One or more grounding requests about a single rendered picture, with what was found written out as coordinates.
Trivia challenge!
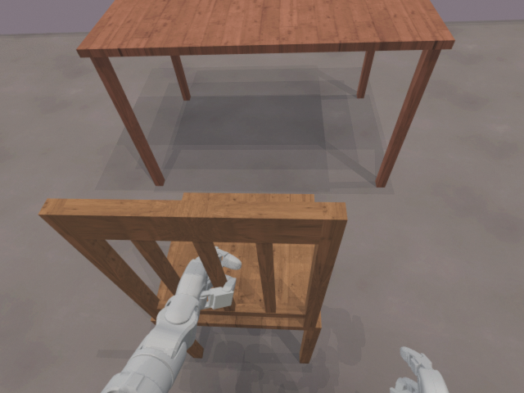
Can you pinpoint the chair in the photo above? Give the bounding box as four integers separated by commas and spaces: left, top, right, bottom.
38, 192, 348, 364

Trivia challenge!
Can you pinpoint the table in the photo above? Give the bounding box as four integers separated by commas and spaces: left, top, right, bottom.
76, 0, 455, 187

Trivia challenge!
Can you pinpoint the left robot forearm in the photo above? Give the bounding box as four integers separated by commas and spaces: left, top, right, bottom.
101, 294, 201, 393

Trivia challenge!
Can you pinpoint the robot right hand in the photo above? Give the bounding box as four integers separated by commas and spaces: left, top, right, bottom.
390, 346, 449, 393

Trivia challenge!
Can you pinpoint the robot left hand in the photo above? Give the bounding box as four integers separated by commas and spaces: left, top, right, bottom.
175, 246, 242, 310

